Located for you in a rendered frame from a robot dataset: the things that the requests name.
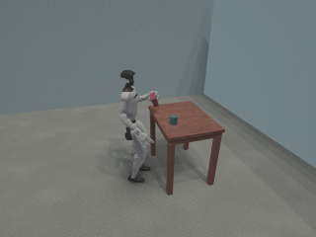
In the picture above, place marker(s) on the sponge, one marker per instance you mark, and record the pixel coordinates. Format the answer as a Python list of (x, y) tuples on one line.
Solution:
[(154, 100)]

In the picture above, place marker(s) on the robot left hand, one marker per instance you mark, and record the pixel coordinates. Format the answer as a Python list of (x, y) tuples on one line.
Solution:
[(156, 95)]

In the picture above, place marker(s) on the robot right forearm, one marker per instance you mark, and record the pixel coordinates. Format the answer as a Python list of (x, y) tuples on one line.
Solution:
[(131, 125)]

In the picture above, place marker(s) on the left robot foot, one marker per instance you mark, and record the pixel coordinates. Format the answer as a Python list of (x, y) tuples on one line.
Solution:
[(145, 168)]

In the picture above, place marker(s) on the left robot thigh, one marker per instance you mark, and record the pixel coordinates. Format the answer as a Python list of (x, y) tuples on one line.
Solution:
[(143, 129)]

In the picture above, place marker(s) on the robot left forearm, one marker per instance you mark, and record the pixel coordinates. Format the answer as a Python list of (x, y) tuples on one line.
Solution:
[(142, 98)]

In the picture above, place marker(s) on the table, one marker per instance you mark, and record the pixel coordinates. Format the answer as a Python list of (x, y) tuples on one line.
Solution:
[(193, 124)]

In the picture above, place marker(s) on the robot right hand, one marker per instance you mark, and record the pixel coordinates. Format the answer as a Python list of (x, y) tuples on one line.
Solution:
[(143, 136)]

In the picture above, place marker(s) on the robot right upper arm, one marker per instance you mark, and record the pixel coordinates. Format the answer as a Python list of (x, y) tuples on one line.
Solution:
[(124, 99)]

